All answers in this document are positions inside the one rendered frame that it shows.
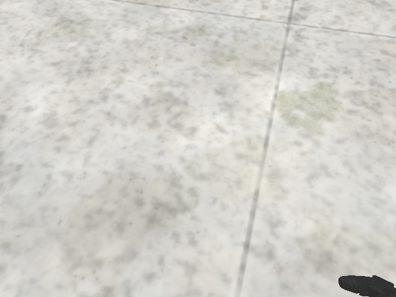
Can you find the robot right hand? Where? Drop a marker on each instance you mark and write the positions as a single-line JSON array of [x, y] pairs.
[[367, 286]]

